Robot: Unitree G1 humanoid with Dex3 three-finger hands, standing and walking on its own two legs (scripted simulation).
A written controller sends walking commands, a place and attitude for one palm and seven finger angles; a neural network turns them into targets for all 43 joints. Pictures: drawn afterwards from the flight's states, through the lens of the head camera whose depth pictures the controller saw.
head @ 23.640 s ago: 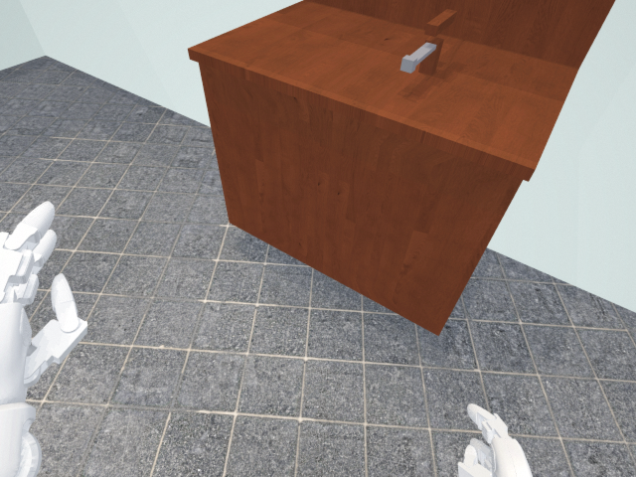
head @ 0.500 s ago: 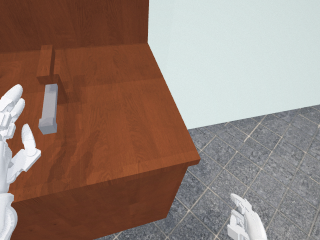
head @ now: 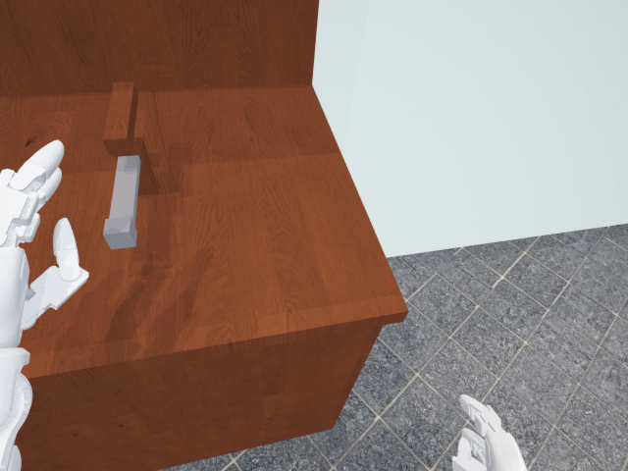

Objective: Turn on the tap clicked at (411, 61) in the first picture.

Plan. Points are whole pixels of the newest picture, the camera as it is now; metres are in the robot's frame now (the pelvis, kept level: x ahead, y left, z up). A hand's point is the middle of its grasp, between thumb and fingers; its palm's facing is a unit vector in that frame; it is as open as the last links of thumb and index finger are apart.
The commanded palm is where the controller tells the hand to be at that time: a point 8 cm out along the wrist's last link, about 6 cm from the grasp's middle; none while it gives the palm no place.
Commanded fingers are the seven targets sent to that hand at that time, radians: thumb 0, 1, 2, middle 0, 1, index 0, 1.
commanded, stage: turn the palm inward beside the body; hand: left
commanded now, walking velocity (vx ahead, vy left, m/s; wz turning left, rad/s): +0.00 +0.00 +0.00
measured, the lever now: (120, 233) +0.33 +0.28 +0.11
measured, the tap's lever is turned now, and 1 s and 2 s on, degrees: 0 0 0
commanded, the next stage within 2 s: none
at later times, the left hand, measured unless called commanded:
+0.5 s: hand (98, 314) +0.21 +0.23 +0.16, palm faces +0.50 -0.81 -0.31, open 7.4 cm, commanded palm +0.15 +0.25 +0.17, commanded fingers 0.00 0.90 0.90 -0.20 -0.30 -0.20 -0.30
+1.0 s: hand (131, 320) +0.21 +0.20 +0.15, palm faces +0.43 -0.86 -0.26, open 7.4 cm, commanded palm +0.15 +0.24 +0.17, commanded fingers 0.00 0.90 0.90 -0.20 -0.30 -0.20 -0.30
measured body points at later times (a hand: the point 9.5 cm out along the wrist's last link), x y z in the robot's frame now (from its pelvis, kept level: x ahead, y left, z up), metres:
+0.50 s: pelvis -0.02 -0.06 -0.02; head -0.03 -0.07 +0.43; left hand +0.17 +0.27 +0.18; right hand +0.19 -0.27 -0.10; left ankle -0.02 +0.07 -0.74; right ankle +0.03 -0.13 -0.74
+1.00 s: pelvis +0.02 -0.05 -0.02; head +0.01 -0.07 +0.43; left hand +0.18 +0.24 +0.17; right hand +0.22 -0.27 -0.09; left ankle -0.02 +0.07 -0.74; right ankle +0.03 -0.13 -0.74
